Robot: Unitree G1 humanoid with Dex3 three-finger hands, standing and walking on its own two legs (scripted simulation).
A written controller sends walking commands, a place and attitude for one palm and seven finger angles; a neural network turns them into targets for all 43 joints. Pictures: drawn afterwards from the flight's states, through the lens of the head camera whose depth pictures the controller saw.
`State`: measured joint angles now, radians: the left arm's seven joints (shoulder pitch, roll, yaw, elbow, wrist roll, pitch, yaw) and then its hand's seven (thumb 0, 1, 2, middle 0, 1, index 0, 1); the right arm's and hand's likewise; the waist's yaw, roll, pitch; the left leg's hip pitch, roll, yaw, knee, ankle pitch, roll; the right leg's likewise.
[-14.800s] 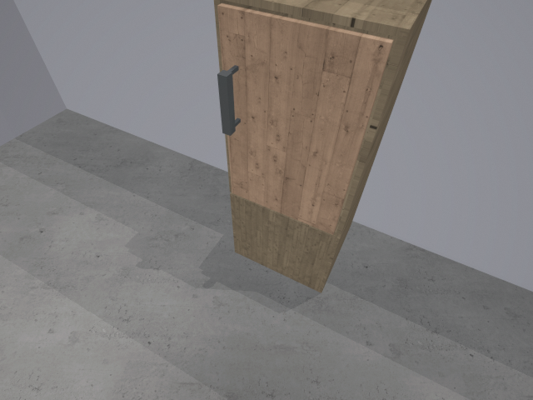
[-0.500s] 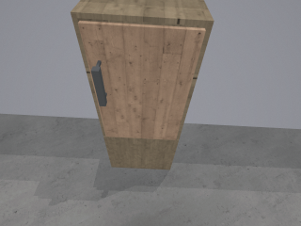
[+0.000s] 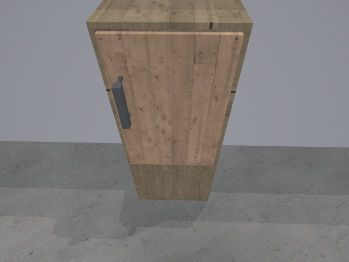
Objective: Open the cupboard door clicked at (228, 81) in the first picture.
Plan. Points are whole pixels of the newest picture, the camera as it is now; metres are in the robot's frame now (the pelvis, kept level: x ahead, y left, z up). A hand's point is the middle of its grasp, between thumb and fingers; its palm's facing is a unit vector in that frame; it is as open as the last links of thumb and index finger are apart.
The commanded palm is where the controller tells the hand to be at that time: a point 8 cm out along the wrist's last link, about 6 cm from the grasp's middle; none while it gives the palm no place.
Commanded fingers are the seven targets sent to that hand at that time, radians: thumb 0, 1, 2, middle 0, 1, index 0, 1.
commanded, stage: look again from close up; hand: left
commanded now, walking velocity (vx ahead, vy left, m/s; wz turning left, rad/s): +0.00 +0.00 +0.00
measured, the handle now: (123, 103) +0.55 +0.20 +0.04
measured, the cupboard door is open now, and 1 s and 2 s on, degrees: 0 0 0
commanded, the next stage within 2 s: raise the hand with hooked fingers in 0.04 s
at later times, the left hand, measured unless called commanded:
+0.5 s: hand (103, 247) +0.17 +0.17 -0.03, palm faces +0.01 -1.00 -0.03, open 8.2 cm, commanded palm +0.12 +0.24 -0.04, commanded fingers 0.00 0.46 0.71 -0.23 -0.58 -0.23 -0.58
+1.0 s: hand (81, 227) +0.19 +0.22 +0.00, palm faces +0.04 -1.00 -0.06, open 11.2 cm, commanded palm +0.16 +0.27 +0.01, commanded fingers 0.00 -0.13 0.46 -0.27 -0.96 -0.27 -0.96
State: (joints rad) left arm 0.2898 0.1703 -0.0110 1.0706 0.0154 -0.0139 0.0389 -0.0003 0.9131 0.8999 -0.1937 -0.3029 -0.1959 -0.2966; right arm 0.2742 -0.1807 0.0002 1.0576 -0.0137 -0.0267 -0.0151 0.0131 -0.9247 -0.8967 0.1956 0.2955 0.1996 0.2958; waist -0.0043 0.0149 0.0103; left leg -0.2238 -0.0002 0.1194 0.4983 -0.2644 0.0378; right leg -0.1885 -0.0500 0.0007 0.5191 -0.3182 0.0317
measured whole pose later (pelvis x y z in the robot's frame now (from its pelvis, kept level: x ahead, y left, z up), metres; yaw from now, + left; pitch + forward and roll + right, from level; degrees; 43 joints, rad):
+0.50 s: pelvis -0.03 -0.04 -0.07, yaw +3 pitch +11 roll +0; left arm 0.35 0.23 0.22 0.23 -0.29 -0.52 -0.41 0.00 0.69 0.80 -0.21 -0.45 -0.21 -0.44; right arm 0.14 -0.26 -0.08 0.56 0.03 -0.25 -0.01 0.01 -0.90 -0.90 0.20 0.30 0.20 0.30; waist 0.00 -0.03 -0.14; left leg -0.77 0.05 0.04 1.02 -0.43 -0.02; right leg -0.71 -0.02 -0.06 1.05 -0.53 -0.02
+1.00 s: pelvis -0.03 -0.03 -0.06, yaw +3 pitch +11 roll -2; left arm 0.25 0.33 0.33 0.17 -0.37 -0.33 -0.42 0.00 0.10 0.56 -0.25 -0.82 -0.26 -0.81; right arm 0.32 -0.24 0.02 0.61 0.04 -0.25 -0.06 0.01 -0.90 -0.90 0.20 0.30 0.21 0.30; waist -0.02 0.04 -0.11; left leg -0.78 0.07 0.01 1.01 -0.42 0.00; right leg -0.69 0.00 -0.09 0.98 -0.48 -0.02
